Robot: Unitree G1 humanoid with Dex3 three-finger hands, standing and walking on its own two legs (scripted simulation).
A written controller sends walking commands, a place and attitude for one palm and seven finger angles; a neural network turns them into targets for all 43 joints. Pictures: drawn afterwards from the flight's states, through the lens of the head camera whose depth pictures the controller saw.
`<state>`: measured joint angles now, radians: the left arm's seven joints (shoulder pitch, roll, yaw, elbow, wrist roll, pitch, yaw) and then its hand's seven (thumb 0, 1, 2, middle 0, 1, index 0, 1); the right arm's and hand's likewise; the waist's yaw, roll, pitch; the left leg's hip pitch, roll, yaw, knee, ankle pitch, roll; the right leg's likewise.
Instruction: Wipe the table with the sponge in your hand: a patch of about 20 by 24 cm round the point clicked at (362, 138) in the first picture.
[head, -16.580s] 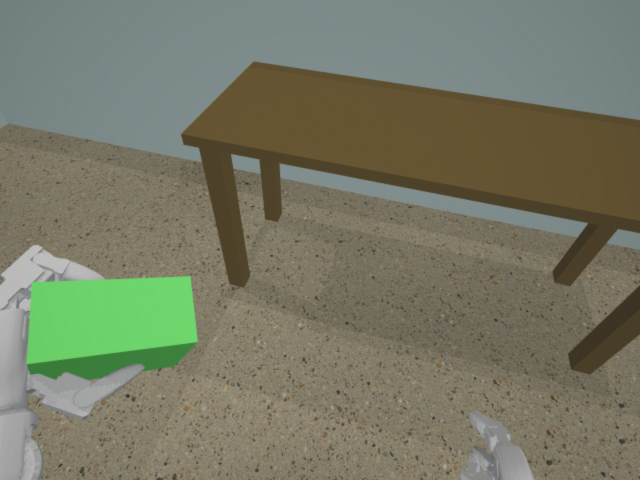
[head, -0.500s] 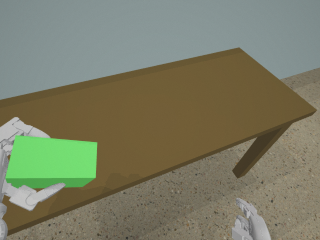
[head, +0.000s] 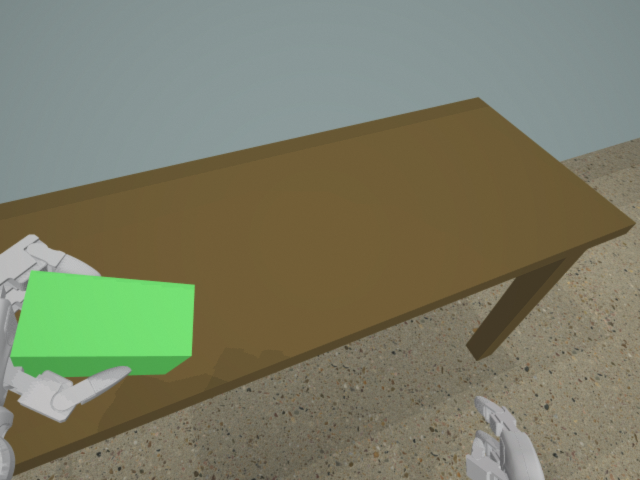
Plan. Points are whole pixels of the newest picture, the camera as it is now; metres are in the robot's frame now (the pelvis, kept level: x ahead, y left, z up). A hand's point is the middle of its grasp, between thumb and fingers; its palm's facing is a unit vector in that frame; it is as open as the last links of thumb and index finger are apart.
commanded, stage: shuffle to correct the standing spot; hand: left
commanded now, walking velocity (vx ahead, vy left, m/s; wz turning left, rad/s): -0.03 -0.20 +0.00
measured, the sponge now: (133, 331) +0.23 +0.20 +0.13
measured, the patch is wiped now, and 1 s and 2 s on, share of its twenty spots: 0.00 0.00 0.00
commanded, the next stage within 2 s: come to a stop and stand still in 0.20 s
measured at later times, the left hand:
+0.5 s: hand (22, 296) +0.23 +0.28 +0.18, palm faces +0.39 -0.81 -0.43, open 10.7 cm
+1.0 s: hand out of the picture +0.22 +0.33 +0.16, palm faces +0.36 -0.86 -0.35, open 10.7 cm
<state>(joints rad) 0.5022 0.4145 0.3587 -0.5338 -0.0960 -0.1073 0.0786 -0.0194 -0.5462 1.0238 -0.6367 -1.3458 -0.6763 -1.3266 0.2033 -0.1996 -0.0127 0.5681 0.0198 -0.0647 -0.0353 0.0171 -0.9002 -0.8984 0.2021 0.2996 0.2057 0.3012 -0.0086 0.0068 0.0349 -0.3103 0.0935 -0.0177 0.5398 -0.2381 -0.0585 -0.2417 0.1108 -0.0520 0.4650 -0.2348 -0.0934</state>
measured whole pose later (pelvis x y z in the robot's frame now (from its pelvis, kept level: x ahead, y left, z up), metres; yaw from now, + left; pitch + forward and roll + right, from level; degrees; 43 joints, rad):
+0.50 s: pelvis -0.01 +0.01 +0.00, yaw -2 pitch +0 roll +0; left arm 0.30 0.45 0.46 -0.38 -0.08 -0.20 0.05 -0.02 -0.55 1.02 -0.64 -1.34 -0.68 -1.32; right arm 0.24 -0.23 -0.02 0.57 0.01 -0.16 0.00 0.02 -0.90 -0.90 0.20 0.30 0.21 0.30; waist 0.04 -0.02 0.07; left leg -0.30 0.07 0.03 0.52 -0.23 -0.03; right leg -0.27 0.09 -0.02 0.50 -0.23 -0.06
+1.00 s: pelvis +0.00 +0.09 +0.01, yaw +0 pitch +0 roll -1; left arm 0.40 0.37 0.34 -0.46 -0.03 -0.22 0.09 -0.02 -0.55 1.02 -0.64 -1.33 -0.69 -1.31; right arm 0.18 -0.15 0.05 0.58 0.00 -0.18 -0.02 0.02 -0.90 -0.90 0.20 0.30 0.21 0.30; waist 0.04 -0.05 0.04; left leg -0.25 -0.03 0.06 0.46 -0.21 0.07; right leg -0.20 -0.01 0.01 0.41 -0.21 0.03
